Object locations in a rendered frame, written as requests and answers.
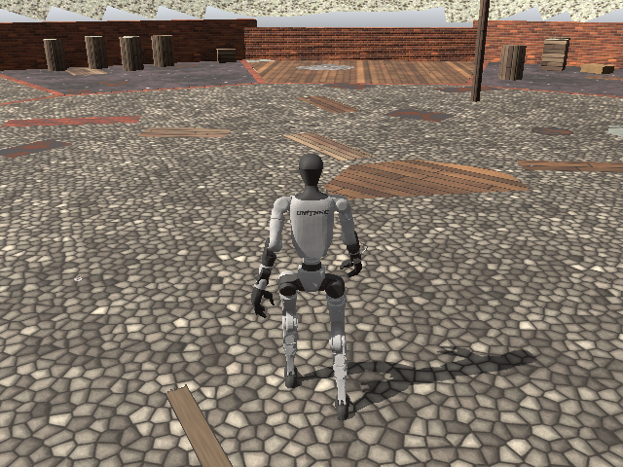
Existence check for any left robot foot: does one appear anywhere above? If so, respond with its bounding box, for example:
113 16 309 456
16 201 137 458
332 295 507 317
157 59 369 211
284 365 297 388

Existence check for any robot left forearm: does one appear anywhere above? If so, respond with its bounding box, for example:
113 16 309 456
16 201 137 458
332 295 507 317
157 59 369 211
254 237 276 290

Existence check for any robot right forearm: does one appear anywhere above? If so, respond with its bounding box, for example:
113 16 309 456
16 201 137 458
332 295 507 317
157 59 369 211
347 231 362 264

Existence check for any robot right upper arm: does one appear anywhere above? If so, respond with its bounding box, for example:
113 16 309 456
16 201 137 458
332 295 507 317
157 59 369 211
331 195 357 245

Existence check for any humanoid robot torso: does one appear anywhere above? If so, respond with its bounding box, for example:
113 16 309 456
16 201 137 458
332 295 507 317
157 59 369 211
289 191 335 292

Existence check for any right robot hand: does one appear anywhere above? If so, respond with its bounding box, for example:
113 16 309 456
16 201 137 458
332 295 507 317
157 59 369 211
340 260 362 277

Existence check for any left robot hand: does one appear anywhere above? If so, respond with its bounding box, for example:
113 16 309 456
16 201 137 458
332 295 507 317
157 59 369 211
251 287 275 318

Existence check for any robot left upper arm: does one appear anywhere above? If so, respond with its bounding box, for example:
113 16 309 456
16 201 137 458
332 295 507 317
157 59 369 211
268 196 291 252

